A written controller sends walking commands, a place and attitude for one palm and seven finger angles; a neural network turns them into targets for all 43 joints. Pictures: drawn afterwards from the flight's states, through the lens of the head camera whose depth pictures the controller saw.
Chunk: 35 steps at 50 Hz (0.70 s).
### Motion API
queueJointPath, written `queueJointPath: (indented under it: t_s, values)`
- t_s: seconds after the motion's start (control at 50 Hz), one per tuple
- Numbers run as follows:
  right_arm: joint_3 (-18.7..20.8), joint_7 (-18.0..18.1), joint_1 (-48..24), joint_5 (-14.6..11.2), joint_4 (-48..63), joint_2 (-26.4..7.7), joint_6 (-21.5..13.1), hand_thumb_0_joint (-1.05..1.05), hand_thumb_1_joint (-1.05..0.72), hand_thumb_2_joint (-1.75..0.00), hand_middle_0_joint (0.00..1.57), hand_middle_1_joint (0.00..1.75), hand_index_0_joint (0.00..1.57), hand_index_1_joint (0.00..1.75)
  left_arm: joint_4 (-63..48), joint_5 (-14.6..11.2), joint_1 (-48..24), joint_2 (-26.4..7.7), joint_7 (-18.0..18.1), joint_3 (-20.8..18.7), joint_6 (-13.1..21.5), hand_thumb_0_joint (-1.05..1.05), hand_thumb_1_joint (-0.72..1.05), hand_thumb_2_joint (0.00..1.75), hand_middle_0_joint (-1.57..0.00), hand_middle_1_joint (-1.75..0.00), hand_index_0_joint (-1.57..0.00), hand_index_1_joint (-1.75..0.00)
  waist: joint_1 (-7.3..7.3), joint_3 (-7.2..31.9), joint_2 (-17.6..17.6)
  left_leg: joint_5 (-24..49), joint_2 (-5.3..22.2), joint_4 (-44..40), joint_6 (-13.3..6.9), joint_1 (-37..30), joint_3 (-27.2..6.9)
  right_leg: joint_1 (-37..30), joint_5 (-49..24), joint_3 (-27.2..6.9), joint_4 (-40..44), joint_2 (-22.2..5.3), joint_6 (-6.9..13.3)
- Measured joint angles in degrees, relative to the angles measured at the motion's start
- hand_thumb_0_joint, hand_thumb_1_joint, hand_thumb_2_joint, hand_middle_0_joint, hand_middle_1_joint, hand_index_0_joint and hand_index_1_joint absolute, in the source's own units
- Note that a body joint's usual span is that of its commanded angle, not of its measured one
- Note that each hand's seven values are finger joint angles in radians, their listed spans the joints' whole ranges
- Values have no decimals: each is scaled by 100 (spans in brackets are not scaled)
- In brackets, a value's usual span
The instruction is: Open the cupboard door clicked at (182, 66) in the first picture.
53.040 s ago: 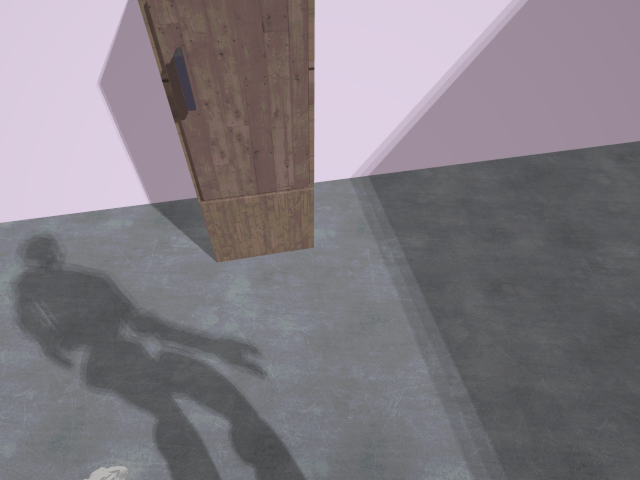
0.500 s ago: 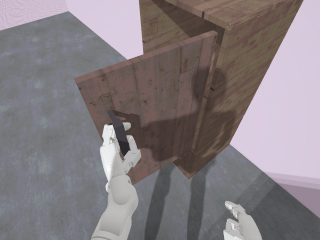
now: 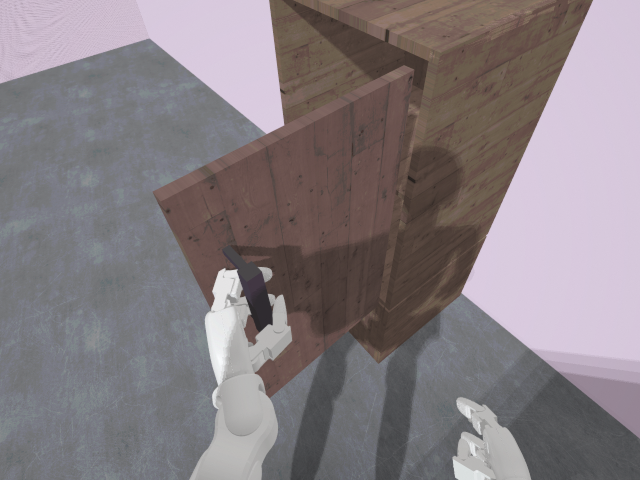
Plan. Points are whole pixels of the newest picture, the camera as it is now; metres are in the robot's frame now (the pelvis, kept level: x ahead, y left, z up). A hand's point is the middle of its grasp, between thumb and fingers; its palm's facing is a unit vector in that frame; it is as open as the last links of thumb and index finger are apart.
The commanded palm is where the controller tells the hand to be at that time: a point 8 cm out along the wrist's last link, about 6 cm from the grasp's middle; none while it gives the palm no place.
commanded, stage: open thumb and fingers to let go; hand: left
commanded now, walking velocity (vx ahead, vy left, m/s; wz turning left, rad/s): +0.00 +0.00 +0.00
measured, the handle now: (249, 293) +0.33 +0.10 +0.06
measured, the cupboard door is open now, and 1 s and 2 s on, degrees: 93 97 97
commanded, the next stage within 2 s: slide the hand sideways off the handle in 0.64 s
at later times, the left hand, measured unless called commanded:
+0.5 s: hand (278, 324) +0.29 +0.06 +0.06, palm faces +0.31 -0.95 -0.04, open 14.3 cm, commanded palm +0.25 +0.10 +0.06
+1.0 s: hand (280, 357) +0.25 +0.06 +0.06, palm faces -0.16 -0.99 +0.02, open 16.3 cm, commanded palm +0.24 +0.10 +0.06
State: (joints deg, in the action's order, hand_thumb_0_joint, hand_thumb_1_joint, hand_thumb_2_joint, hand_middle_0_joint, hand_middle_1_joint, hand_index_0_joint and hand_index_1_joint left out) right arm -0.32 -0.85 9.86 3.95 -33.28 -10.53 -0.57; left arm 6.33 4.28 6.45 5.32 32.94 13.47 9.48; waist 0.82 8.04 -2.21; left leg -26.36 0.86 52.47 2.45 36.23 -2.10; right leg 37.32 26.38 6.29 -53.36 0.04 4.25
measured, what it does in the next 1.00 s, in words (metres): stands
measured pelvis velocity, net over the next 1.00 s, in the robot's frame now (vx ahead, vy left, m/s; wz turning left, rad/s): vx -0.02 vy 0.03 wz -0.02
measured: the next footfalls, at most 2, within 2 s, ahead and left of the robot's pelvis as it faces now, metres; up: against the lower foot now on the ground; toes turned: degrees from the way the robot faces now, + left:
none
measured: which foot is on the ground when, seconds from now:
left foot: down 0.00-1.00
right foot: down 0.00-1.00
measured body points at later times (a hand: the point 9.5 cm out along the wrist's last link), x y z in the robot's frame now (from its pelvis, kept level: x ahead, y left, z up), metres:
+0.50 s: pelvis -0.02 +0.01 +0.00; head +0.02 -0.01 +0.44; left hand +0.27 +0.11 +0.06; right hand +0.15 -0.21 -0.11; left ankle +0.00 +0.15 -0.69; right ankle +0.01 -0.07 -0.69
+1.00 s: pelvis -0.02 +0.03 -0.01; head +0.01 +0.01 +0.44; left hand +0.25 +0.11 +0.06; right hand +0.14 -0.19 -0.10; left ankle +0.00 +0.15 -0.69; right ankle +0.01 -0.07 -0.69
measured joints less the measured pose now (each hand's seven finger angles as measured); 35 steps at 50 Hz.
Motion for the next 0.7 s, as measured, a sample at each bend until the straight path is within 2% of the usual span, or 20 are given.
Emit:
queueJointPath:
  t_s: [0.1, 0.2, 0.3, 0.38, 0.48, 0.6, 0.7]
  values:
    - [5, 0, 44, -4, 26, -1, -38, 1, -90, -89, 20, 30, 20, 29, -13, 13, 26, 7, -22, -43, 136, 1, 39, 68, -34, -128, -37, -130, -8, -29, -10, 47, -13, 0, 2, 45, -24, 35, -34, 24, -1, -13, 13]
    - [30, -6, 94, -9, 8, -29, -83, 1, -90, -89, 20, 30, 20, 30, 64, 63, -52, 4, 17, 6, 231, 1, 12, 57, -33, -125, -34, -126, -6, -46, -38, 43, -25, 89, -13, 136, -26, 115, -40, 26, -70, -26, 7]
    - [41, 8, 127, -22, -45, -34, -88, 1, -90, -89, 20, 30, 20, 30, 217, 45, -232, 20, 43, 30, 231, 1, -18, 44, -32, -123, -32, -123, -3, -55, -29, 42, -33, 146, -37, 192, 5, 177, -54, -6, -119, -36, -18]
    - [37, 8, 154, -28, -53, -32, -91, 1, -90, -89, 20, 30, 20, 29, 309, 58, -353, 32, 110, 45, 206, 0, -34, 37, -30, -117, -30, -117, 14, -62, -37, 42, -34, 166, -62, 201, 24, 181, -76, -25, -114, -36, -38]
    - [24, 2, 148, -25, -74, -19, -80, 1, -90, -89, 20, 30, 20, 29, 463, 84, -520, 50, 203, 75, 203, 0, -44, 33, -27, -102, -27, -101, 8, -73, -23, 41, -39, 186, -95, 215, 56, 194, -98, -57, -113, -40, -67]
    - [0, -10, 91, -27, -85, 5, -43, 1, -90, -89, 20, 30, 20, 29, 569, 88, -633, 47, 199, 186, 198, -1, -48, 31, -24, -77, -25, -77, -18, -88, -10, 46, -47, 197, -129, 222, 78, 194, -126, -79, -97, -48, -98]
    - [-12, -30, 32, -31, -72, 22, -20, 1, -90, -89, 20, 30, 20, 30, 569, 37, -664, 45, 129, 219, 136, -1, -49, 30, -31, -62, -30, -67, -51, -88, -19, 45, -54, 216, -153, 220, 86, 182, -142, -88, -90, -54, -121]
